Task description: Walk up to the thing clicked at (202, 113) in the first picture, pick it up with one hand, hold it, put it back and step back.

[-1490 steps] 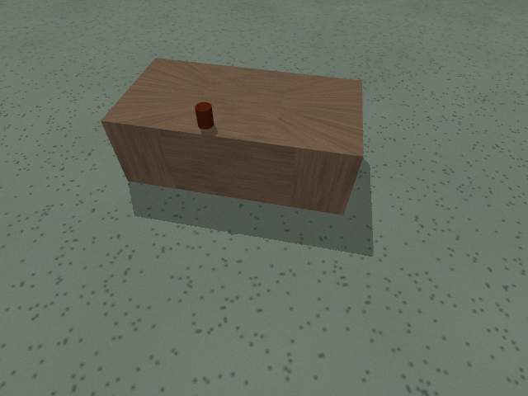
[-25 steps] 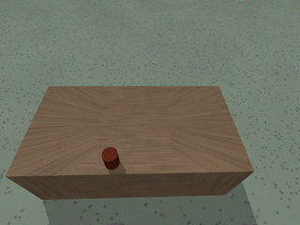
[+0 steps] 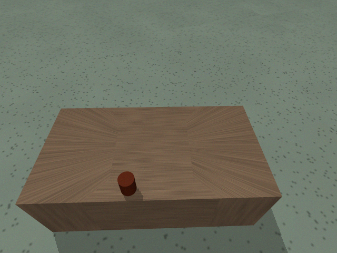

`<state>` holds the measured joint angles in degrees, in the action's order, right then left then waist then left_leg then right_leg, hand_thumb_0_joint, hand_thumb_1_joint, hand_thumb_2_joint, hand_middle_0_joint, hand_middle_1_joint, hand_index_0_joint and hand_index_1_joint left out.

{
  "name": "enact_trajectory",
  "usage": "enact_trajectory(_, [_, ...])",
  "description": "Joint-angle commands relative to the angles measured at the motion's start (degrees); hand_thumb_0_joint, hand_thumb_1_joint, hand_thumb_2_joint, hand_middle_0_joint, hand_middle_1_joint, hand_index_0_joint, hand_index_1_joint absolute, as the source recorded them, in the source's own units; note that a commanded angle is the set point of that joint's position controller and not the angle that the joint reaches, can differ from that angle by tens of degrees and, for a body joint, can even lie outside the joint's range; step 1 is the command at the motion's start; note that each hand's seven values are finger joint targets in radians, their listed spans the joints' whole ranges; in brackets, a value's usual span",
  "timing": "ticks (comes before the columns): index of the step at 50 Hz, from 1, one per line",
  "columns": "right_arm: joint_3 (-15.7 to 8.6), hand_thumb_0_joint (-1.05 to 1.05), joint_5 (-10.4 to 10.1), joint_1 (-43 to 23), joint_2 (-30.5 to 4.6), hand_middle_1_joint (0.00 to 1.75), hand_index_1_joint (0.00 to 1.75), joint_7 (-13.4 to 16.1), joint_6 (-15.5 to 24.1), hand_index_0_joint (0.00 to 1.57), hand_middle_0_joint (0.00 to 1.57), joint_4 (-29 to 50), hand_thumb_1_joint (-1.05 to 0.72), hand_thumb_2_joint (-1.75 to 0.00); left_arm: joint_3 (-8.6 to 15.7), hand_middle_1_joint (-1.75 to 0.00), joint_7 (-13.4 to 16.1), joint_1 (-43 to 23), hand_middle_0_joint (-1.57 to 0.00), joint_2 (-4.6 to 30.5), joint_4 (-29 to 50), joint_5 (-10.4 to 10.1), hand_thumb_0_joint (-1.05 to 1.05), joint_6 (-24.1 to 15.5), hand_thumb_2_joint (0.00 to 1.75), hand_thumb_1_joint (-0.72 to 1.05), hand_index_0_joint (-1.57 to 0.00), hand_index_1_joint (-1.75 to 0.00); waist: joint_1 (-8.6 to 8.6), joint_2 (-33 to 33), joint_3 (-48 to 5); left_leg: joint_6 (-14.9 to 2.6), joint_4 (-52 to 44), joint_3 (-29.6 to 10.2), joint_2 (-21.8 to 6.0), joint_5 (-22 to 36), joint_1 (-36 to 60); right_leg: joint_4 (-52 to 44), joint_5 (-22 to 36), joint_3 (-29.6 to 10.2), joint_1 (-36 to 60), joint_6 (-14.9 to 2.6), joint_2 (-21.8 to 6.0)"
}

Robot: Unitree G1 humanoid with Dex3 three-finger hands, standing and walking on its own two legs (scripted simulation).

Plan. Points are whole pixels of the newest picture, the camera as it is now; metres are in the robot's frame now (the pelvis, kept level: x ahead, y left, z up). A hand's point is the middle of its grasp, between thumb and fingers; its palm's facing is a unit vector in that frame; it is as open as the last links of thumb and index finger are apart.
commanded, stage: stand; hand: left
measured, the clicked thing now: (127, 183) +0.46 +0.18 -0.34
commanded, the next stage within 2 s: step back in 1.60 s
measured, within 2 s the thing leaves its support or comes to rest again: neither
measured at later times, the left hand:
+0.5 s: hand out of the picture +0.07 +0.24 -0.16, palm faces -0.02 -0.94 -0.34, open 7.4 cm
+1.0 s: hand out of the picture +0.09 +0.25 -0.15, palm faces -0.03 -0.94 -0.34, open 7.4 cm
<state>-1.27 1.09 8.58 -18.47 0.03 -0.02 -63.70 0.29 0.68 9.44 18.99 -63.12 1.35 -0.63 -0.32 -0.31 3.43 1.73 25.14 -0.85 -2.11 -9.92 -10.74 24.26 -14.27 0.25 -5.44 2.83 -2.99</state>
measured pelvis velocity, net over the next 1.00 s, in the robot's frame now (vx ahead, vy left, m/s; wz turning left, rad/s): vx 0.02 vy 0.00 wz -0.01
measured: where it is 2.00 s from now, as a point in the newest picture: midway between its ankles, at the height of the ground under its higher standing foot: outside the picture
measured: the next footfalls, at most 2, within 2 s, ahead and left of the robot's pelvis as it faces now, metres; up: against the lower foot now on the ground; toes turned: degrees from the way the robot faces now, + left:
none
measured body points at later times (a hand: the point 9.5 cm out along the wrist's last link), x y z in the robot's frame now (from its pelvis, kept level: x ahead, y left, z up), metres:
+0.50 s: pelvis +0.01 -0.01 +0.00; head +0.02 -0.01 +0.45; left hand +0.07 +0.29 -0.13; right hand +0.08 -0.30 -0.14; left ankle +0.05 +0.14 -0.74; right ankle -0.01 -0.15 -0.74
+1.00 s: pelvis +0.02 +0.00 +0.01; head +0.03 +0.00 +0.45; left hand +0.10 +0.30 -0.13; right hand +0.09 -0.30 -0.13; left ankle +0.05 +0.14 -0.74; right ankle -0.01 -0.15 -0.74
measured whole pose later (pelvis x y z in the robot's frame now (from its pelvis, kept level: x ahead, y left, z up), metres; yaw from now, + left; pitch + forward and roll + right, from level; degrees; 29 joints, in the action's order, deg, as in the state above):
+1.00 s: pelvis +0.02 +0.00 +0.01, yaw -1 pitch -3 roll +0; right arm -0.6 0.6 5.5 -19.6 0.1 0.3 -66.3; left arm 0.8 0.2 6.2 19.5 -65.3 1.0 -0.4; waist 0.0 0.1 3.7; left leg 2.0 20.4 0.1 -2.4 -9.1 -8.5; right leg 19.6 -13.1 -0.4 -3.6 2.7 -2.9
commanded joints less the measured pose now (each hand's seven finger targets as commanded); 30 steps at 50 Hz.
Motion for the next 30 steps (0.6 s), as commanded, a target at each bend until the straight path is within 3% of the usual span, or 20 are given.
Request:
enact_trajectory(1, [-2.43,0.00,0.16,-2.44,-11.57,0.30,0.30,0.47,1.16,0.20,0.20,2.83,-0.90,-0.90,2.57,-0.30,0.46,-2.15,-0.20,12.24,2.18,-0.12,0.00,-0.75,0.90,0.90,-0.20,-0.30,0.13,-1.86,1.66,-2.29,-8.46,-5.29,-3.83,-9.73,-1.14,-6.96,-5.34,-3.58,-5.86,-3.56,-2.95])
enact_trajectory(5, [-2.55,0.00,0.25,-2.51,-12.27,0.30,0.30,0.46,1.10,0.20,0.20,2.41,-0.90,-0.90,2.71,-0.30,0.16,-1.80,-0.20,12.45,1.50,-0.04,0.00,-0.67,0.90,0.90,-0.20,-0.30,-0.17,-2.14,0.67,-2.26,-9.88,-6.03,-4.18,-12.96,-2.81,-6.68,-5.98,-3.46,-4.76,-3.62,-2.67])
enact_trajectory(13, [-2.16,0.00,-0.07,-1.99,-12.24,0.30,0.30,0.57,1.59,0.20,0.20,1.79,-0.90,-0.90,2.60,-0.30,0.35,-2.96,-0.20,12.45,0.83,-0.42,0.00,-1.25,0.90,0.90,-0.20,-0.30,0.47,1.03,-3.52,-2.53,-6.29,-4.42,-4.38,1.81,3.48,-7.42,3.91,-4.62,-3.34,-3.73,-4.55])
enact_trajectory(20, [-1.70,0.00,-0.17,-2.22,-12.39,0.30,0.30,0.72,1.59,0.20,0.20,1.16,-0.90,-0.90,2.52,-0.30,0.39,-2.95,-0.20,12.21,0.44,-0.61,0.00,-1.12,0.90,0.90,-0.20,-0.30,0.33,0.45,-3.48,-2.52,-6.03,-3.49,-4.65,6.74,4.10,-7.14,8.58,-3.93,-2.25,-3.35,-4.30])
enact_trajectory(25, [-1.70,0.00,-0.17,-2.76,-12.81,0.30,0.30,0.80,1.48,0.20,0.20,0.94,-0.90,-0.90,2.71,-0.30,0.38,-3.30,-0.20,12.32,0.24,-0.66,0.00,-1.01,0.90,0.90,-0.20,-0.30,0.29,0.53,-3.20,-2.35,-6.58,-3.34,-4.84,7.13,4.65,-7.38,8.22,-3.83,-2.22,-3.17,-4.28])
enact_trajectory(27, [-1.66,0.00,-0.28,-3.12,-12.69,0.30,0.30,0.81,1.53,0.20,0.20,0.96,-0.90,-0.90,2.71,-0.30,0.45,-3.48,-0.20,12.30,0.27,-0.64,0.00,-1.08,0.90,0.90,-0.20,-0.30,0.22,0.70,-4.28,-2.41,-5.76,-3.13,-5.08,10.79,5.34,-7.22,11.32,-3.56,-1.18,-3.00,-4.45])
enact_trajectory(30, [-1.68,0.00,-0.19,-3.58,-12.71,0.30,0.30,0.87,1.57,0.20,0.20,0.84,-0.90,-0.90,2.77,-0.30,0.41,-3.83,-0.20,12.47,0.38,-0.62,0.00,-1.00,0.90,0.90,-0.20,-0.30,0.15,0.09,-4.17,-2.16,-6.43,-3.17,-5.09,10.05,4.99,-7.36,10.49,-3.47,-0.83,-3.04,-4.39])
